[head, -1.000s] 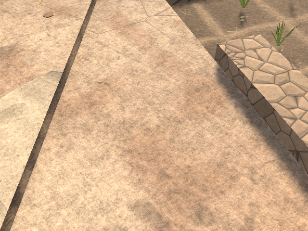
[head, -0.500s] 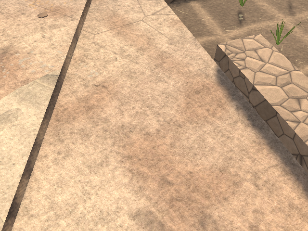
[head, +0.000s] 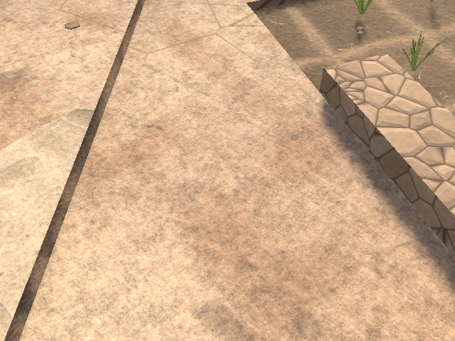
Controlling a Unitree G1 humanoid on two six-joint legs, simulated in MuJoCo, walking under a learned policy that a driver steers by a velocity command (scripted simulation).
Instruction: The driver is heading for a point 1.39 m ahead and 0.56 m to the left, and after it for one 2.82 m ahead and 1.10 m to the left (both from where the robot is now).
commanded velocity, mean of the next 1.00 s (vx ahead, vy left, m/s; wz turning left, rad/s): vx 0.46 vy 0.00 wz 0.09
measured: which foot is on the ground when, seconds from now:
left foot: down 0.00-0.60, up 0.62-1.00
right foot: down 0.00-1.00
